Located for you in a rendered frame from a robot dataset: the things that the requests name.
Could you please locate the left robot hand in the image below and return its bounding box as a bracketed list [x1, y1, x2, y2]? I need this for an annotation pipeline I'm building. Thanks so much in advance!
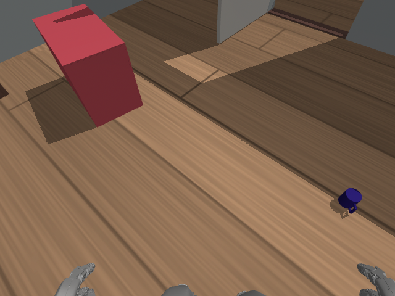
[55, 263, 95, 296]

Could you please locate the right robot hand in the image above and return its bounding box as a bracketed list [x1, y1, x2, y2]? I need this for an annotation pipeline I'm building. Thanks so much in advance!
[357, 263, 395, 296]

